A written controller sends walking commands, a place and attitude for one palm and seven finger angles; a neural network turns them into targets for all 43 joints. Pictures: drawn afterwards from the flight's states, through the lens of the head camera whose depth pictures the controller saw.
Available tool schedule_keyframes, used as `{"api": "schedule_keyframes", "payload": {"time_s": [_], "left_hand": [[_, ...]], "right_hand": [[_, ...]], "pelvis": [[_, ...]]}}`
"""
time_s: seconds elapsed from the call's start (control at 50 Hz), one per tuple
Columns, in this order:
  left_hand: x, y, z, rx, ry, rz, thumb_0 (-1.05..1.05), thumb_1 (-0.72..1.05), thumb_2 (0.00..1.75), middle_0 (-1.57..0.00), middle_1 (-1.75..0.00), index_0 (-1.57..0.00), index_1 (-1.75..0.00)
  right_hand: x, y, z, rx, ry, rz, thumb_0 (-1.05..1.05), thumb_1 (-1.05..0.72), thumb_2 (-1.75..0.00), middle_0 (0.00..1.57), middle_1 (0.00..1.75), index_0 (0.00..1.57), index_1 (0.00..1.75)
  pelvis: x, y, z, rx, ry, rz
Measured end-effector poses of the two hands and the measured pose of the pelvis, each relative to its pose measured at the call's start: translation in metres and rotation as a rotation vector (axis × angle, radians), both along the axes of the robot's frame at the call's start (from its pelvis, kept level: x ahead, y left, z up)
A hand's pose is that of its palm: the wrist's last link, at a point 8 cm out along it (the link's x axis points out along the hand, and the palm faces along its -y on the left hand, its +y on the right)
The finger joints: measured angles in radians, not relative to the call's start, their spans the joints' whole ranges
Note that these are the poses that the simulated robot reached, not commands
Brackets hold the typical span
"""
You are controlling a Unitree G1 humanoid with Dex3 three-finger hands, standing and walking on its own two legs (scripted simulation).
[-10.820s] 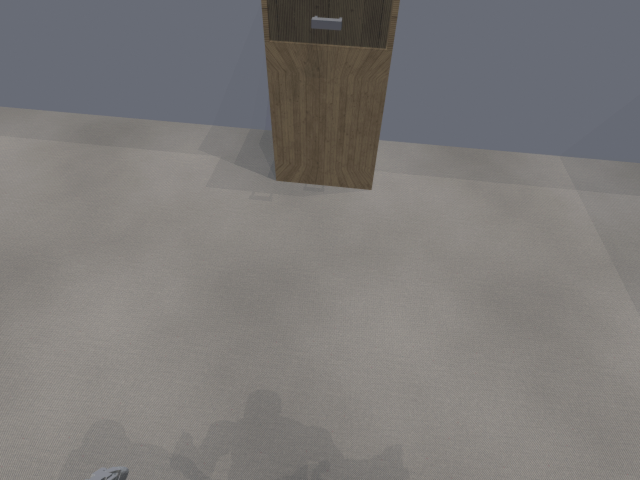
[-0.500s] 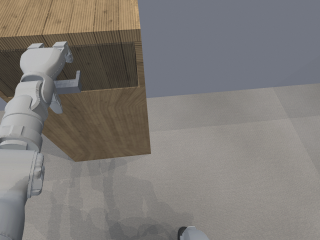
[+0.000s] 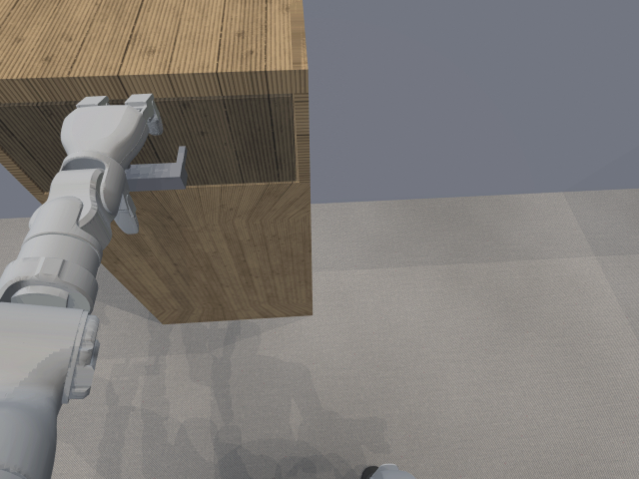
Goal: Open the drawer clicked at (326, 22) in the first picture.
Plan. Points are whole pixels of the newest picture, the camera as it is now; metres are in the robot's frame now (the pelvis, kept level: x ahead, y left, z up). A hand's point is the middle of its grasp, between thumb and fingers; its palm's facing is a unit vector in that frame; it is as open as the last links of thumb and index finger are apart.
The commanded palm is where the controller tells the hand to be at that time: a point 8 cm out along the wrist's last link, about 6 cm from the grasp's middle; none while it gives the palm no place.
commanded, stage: move the hooked fingers above the handle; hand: left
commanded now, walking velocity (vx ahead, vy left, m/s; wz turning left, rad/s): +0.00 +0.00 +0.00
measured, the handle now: (150, 165) +0.56 +0.24 +0.02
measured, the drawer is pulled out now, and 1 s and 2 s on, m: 0.00 0.00 0.00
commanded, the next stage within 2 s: lower the fingers behind the handle in 0.12 s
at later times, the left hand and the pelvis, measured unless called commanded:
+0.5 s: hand (132, 177) +0.50 +0.23 +0.06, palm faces -0.09 +0.00 -1.00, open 13.8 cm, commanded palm +0.49 +0.24 +0.11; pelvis +0.00 +0.00 +0.00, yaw +0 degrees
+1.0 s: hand (143, 192) +0.50 +0.23 +0.03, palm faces -0.07 +0.00 -1.00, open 13.8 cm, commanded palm +0.48 +0.24 +0.08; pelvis -0.01 +0.00 -0.01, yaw +0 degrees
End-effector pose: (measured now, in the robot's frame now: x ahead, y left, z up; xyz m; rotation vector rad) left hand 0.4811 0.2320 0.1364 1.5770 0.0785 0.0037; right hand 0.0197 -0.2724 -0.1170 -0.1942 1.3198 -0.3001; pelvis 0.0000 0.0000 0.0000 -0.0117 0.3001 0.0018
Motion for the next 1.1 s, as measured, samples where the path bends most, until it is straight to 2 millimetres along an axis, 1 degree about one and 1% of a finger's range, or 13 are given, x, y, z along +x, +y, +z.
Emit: {"api": "schedule_keyframes", "payload": {"time_s": [0.08,0.14,0.22,0.32,0.46,0.6,0.72,0.92,1.1], "left_hand": [[0.0,-0.003,-0.001,0.0,0.014,-0.012,0.0,-0.49,0.3,-0.32,-1.2,-0.32,-1.21],[0.0,-0.006,-0.002,-0.002,0.014,-0.025,0.0,-0.49,0.3,-0.32,-1.2,-0.32,-1.21],[0.002,-0.005,-0.002,0.0,0.003,-0.023,0.0,-0.49,0.3,-0.32,-1.2,-0.32,-1.21],[0.004,0.0,-0.004,0.005,0.006,0.002,0.0,-0.49,0.3,-0.32,-1.2,-0.32,-1.21],[0.001,0.001,-0.017,-0.003,0.04,-0.011,0.0,-0.49,0.3,-0.32,-1.2,-0.32,-1.2],[0.001,0.003,-0.03,-0.007,0.026,-0.026,0.0,-0.49,0.3,-0.32,-1.2,-0.32,-1.21],[0.001,0.001,-0.035,-0.008,0.007,-0.019,0.0,-0.49,0.3,-0.32,-1.2,-0.32,-1.21],[-0.001,-0.003,-0.045,-0.01,0.023,-0.017,0.0,-0.49,0.3,-0.32,-1.2,-0.32,-1.21],[-0.004,-0.002,-0.055,-0.005,0.017,-0.016,0.0,-0.49,0.3,-0.31,-1.2,-0.32,-1.21]], "right_hand": [[0.006,0.0,0.001,-0.001,-0.018,0.003,0.0,-0.9,-0.9,0.2,0.3,0.2,0.3],[0.006,0.0,0.0,-0.002,-0.017,0.005,0.0,-0.9,-0.9,0.2,0.3,0.2,0.3],[0.001,-0.002,-0.001,-0.004,-0.004,0.002,0.0,-0.9,-0.9,0.2,0.3,0.2,0.3],[-0.01,-0.004,-0.002,-0.005,0.028,-0.011,0.0,-0.9,-0.9,0.2,0.3,0.2,0.3],[-0.026,-0.008,-0.001,-0.019,0.068,-0.027,0.0,-0.9,-0.9,0.2,0.3,0.2,0.3],[-0.035,-0.011,-0.001,-0.038,0.092,-0.027,0.0,-0.9,-0.9,0.2,0.3,0.2,0.3],[-0.039,-0.009,-0.003,-0.032,0.101,-0.026,0.0,-0.9,-0.9,0.2,0.3,0.2,0.3],[-0.04,-0.001,-0.009,-0.015,0.088,-0.025,0.0,-0.9,-0.9,0.2,0.3,0.2,0.3],[-0.045,0.0,-0.013,-0.012,0.098,-0.019,0.0,-0.9,-0.9,0.2,0.3,0.2,0.3]], "pelvis": [[0.001,-0.001,0.0,0.001,-0.003,0.0],[0.001,-0.002,0.0,0.002,-0.004,0.0],[0.0,-0.003,-0.001,0.003,0.002,-0.002],[0.001,-0.004,-0.001,0.003,0.01,-0.005],[-0.001,-0.005,-0.002,0.003,0.017,-0.009],[-0.004,-0.004,-0.006,0.002,0.035,-0.006],[-0.005,-0.002,-0.009,-0.001,0.048,-0.005],[-0.009,0.0,-0.012,-0.001,0.054,-0.007],[-0.013,0.0,-0.016,-0.001,0.067,-0.006]]}}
